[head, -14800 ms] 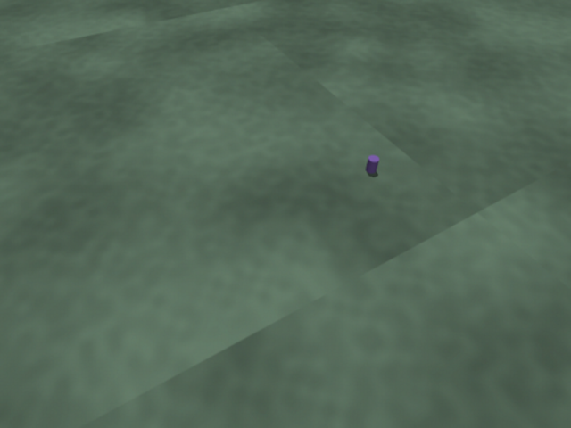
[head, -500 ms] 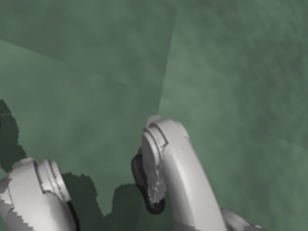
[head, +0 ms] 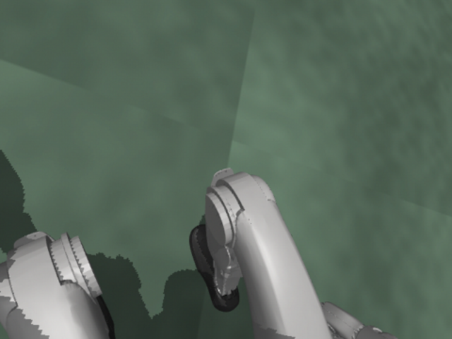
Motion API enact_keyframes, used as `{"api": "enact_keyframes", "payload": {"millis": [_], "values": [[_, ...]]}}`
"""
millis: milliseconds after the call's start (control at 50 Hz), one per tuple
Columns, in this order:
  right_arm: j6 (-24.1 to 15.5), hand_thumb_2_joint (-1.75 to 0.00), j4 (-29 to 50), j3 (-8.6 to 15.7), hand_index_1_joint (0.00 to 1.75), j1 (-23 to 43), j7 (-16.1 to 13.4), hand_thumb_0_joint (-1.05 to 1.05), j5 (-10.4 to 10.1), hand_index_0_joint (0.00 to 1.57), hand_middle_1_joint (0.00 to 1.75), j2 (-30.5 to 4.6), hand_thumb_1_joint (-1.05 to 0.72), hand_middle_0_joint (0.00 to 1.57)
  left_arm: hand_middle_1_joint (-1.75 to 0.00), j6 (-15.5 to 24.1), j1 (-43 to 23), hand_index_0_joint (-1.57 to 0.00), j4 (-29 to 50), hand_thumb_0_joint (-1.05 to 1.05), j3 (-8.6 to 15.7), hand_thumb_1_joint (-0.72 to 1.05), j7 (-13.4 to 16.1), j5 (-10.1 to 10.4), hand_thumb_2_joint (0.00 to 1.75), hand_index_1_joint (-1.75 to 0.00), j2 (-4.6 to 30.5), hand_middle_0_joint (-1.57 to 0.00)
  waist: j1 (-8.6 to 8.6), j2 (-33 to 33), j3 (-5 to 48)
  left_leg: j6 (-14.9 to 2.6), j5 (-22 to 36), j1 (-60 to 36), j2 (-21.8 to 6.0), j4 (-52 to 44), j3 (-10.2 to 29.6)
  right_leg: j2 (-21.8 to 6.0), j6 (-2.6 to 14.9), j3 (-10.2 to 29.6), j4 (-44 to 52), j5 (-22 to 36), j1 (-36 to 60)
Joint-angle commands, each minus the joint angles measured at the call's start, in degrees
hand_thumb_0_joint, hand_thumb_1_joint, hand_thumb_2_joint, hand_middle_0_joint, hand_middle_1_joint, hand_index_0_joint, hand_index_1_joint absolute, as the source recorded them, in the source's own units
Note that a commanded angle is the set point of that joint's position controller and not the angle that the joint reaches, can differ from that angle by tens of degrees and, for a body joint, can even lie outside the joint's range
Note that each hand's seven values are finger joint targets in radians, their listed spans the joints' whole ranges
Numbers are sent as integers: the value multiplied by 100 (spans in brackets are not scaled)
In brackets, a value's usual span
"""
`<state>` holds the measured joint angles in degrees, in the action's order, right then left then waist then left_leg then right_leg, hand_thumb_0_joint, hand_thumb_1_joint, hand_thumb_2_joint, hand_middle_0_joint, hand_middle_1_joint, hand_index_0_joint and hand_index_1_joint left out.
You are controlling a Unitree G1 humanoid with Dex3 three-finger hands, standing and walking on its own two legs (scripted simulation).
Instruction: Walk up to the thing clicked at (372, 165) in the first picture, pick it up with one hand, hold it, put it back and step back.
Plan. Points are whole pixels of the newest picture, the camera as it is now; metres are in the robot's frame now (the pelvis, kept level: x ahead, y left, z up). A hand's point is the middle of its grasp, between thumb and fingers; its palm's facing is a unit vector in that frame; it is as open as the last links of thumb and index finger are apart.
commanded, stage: close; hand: left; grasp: from above
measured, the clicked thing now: out of the picture +0.43 +0.29 -0.26
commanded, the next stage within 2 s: settle in 0.70 s
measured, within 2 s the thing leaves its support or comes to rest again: leaves its support in 1.10 s
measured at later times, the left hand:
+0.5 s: hand out of the picture +0.42 +0.29 -0.24, palm faces -0.43 -0.14 -0.89, open 8.6 cm
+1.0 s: hand out of the picture +0.43 +0.29 -0.23, palm faces -0.44 -0.15 -0.89, open 8.1 cm
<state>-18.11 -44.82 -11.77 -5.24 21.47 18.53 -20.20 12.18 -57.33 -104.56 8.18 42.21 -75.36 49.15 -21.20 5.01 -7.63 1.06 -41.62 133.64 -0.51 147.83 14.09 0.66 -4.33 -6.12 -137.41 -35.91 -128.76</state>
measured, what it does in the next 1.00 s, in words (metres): stands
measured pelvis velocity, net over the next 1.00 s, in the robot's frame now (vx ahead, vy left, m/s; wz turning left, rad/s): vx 0.00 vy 0.00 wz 0.00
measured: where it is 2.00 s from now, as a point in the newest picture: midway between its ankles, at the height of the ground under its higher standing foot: (166, 315)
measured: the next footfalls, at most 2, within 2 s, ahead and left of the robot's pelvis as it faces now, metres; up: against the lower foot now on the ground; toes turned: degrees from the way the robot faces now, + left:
none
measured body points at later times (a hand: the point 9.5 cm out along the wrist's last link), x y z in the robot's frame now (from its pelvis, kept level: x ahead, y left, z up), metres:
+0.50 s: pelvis +0.00 +0.00 +0.00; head +0.26 +0.11 +0.35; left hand +0.44 +0.29 -0.18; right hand +0.05 -0.26 -0.06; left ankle +0.06 +0.13 -0.26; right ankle +0.12 -0.13 -0.26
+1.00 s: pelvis +0.00 +0.00 +0.00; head +0.26 +0.10 +0.35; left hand +0.45 +0.30 -0.18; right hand +0.04 -0.27 -0.06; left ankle +0.06 +0.13 -0.26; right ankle +0.12 -0.13 -0.26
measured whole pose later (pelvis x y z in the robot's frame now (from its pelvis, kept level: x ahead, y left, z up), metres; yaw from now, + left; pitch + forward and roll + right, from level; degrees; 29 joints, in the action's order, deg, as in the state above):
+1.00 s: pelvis +0.00 +0.00 +0.00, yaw +0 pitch +27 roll -12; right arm -17.6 -44.4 -10.5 -6.5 20.7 17.8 -20.8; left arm 12.6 -56.7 -101.3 9.5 39.6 -74.3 49.5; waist -20.9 4.6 -8.0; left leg 1.4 -42.1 133.7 -0.4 147.2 14.0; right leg 0.5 -4.2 -6.1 -137.1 -36.4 -129.0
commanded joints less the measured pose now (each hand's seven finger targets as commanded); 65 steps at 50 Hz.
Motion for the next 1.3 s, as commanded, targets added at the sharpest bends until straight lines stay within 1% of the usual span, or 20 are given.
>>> {"api": "enact_keyframes", "payload": {"millis": [0, 180, 220, 280, 380, 440, 540, 600, 660, 780, 820, 1020, 1040, 1060, 1120, 1140, 1180, 1200, 1240, 1280], "values": [[-11, -90, -38, 554, 30, -1007, -55, 0, -59, 20, 30, -1869, -90, 20, -73, 19, -1500, -54, 575, 0, 17, 9, 173, 119, 60, -70, 1136, -52, -337, -2390, 3367, -164, 804, -2386, -4, -1680, -683, 231, 490, -859, 1193, 879, 1846], [14, -90, -21, 499, 30, -949, -122, 0, -94, 20, 30, -1800, -90, 20, -69, 104, -1405, -62, 714, 0, -14, 19, 95, 155, 57, -66, 1226, -59, -246, -2330, 3457, -162, 816, -2406, -6, -1659, -687, 223, 488, -837, 1205, 913, 1949], [15, -90, 4, 529, 30, -1018, -101, 0, -82, 20, 30, -1832, -90, 20, -67, 135, -1452, -66, 708, 0, -45, 24, 70, 140, 56, -65, 1150, -63, -321, -2421, 3369, -158, 801, -2433, -4, -1654, -708, 216, 485, -844, 1172, 920, 1932], [28, -90, -35, 543, 30, -1010, -114, 0, -69, 20, 30, -1812, -90, 20, -65, 168, -1421, -68, 799, 0, 33, 27, 146, 116, 53, -62, 1207, -65, -249, -2459, 3515, -128, 927, -2555, -15, -1696, -667, 216, 489, -869, 1153, 1001, 1955], [13, -90, -97, 578, 30, -994, -83, 0, -42, 20, 30, -1818, -90, 20, -64, 129, -1399, -73, 899, 0, -38, 33, 228, 101, 53, -61, 1133, -70, -268, -2534, 3623, -119, 1106, -2636, -27, -1634, -690, 246, 492, -856, 1151, 1186, 2026], [14, -90, -106, 615, 30, -1065, -83, 0, -48, 20, 30, -1834, -90, 20, -63, 93, -1414, -76, 869, 0, 76, 38, 301, 108, 51, -60, 1178, -73, -278, -2572, 3677, -116, 1205, -2656, -29, -1642, -697, 242, 502, -838, 1169, 1271, 2115], [-17, -90, -118, 642, 30, -1029, -51, 0, -69, 20, 30, -1865, -90, 20, -63, 20, -1429, -83, 818, 0, 114, 47, 230, 131, 54, -60, 1200, -80, -262, -2555, 3524, -121, 1088, -2634, -11, -1664, -687, 198, 486, -875, 1136, 1134, 1910], [-45, -90, -49, 623, 30, -1032, -33, 0, -69, 20, 30, -1903, -90, 20, -62, 27, -1428, -86, 721, 0, 34, 50, 143, 159, 50, -58, 1136, -82, -359, -2400, 3500, -157, 1026, -2537, 0, -1573, -731, 217, 474, -837, 1177, 1123, 2012], [-46, -90, -93, 640, 30, -1115, -51, 0, -86, 20, 30, -1912, -90, 20, -62, 31, -1457, -88, 721, 0, 145, 53, 101, 163, 52, -59, 1266, -85, -323, -2538, 3526, -147, 1046, -2612, 9, -1657, -729, 192, 469, -851, 1155, 1104, 1981], [-28, -90, -64, 666, 30, -1028, -108, 0, -111, 20, 30, -1911, -90, 20, -62, 87, -1402, -96, 775, 0, 8, 63, 27, 169, 54, -59, 1183, -93, -272, -2452, 3489, -144, 907, -2547, -4, -1690, -701, 186, 481, -838, 1189, 972, 1912], [-11, -90, -10, 616, 30, -1168, -75, 0, -94, 20, 30, -1902, -91, 20, -66, 99, -1362, -92, 639, 0, 77, 51, 13, 161, 53, -62, 1201, -87, -310, -2457, 3549, -153, 1037, -2577, 4, -1665, -692, 194, 479, -875, 1137, 1091, 1947], [77, -91, -32, 758, 30, -1238, -115, 0, -173, 20, 30, -1824, -92, 20, -68, 65, -1388, -90, 1271, 0, 207, 48, -153, 189, 60, -65, 1284, -87, -154, -2746, 3899, -129, 1234, -2784, 19, -1645, -801, 174, 507, -787, 1098, 1272, 1992], [89, -91, -8, 823, 30, -1223, -115, 0, -206, 20, 30, -1838, -92, 20, -69, 73, -1329, -90, 1524, 0, 254, 50, -160, 200, 62, -66, 1286, -87, -21, -2884, 4092, -111, 1281, -2879, 27, -1749, -786, 176, 524, -794, 1108, 1271, 1974], [109, -91, -12, 861, 30, -1262, -119, 0, -228, 20, 30, -1801, -92, 20, -70, 57, -1238, -92, 1560, 0, 329, 51, -161, 227, 62, -67, 1309, -89, -10, -2958, 4135, -114, 1266, -2914, 28, -1755, -817, 180, 533, -782, 1138, 1255, 1973], [202, -91, 42, 1006, 30, -1254, -112, 0, -331, 20, 30, -1721, -92, 20, -70, 10, -1029, -93, 1926, 0, 245, 53, -263, 257, 65, -68, 1067, -90, 179, -3026, 4411, -103, 1278, -2913, 35, -1884, -882, 195, 590, -697, 1207, 1243, 1998], [231, -91, 29, 988, 30, -1200, -98, 0, -382, 20, 30, -1579, -92, 20, -70, -48, -935, -92, 1933, 0, -85, 52, -351, 335, 63, -67, 570, -89, 202, -3026, 4417, -98, 1272, -2957, 50, -1897, -932, 204, 599, -668, 1231, 1236, 1920], [290, -91, -34, 1077, 30, -1301, -109, 0, -436, 20, 30, -1604, -92, 20, -70, -98, -1065, -92, 2093, 0, -66, 52, -402, 345, 63, -67, 640, -89, 213, -2900, 4426, -131, 1150, -2872, 54, -1949, -918, 201, 606, -660, 1267, 1150, 1781], [321, -90, -4, 1138, 30, -1341, -121, 0, -493, 20, 30, -1621, -91, 20, -68, -120, -1163, -91, 2444, 0, 30, 51, -413, 397, 60, -65, 722, -88, 313, -2980, 4619, -130, 1224, -2931, 66, -2072, -892, 165, 609, -665, 1282, 1179, 1767], [394, -91, -46, 1201, 30, -1337, -117, 0, -575, 20, 30, -1507, -92, 20, -67, -259, -882, -92, 2347, 0, -152, 50, -532, 397, 60, -64, 339, -89, 381, -2911, 4683, -127, 1316, -3058, 65, -2105, -974, 185, 632, -597, 1329, 1244, 1758], [483, -91, -19, 1255, 30, -1381, -159, 0, -694, 20, 30, -1486, -92, 20, -63, -335, -1068, -92, 2481, 0, -177, 50, -628, 482, 60, -62, 276, -90, 364, -2629, 4592, -174, 1160, -2842, 96, -2189, -989, 149, 624, -540, 1467, 1119, 1709]]}}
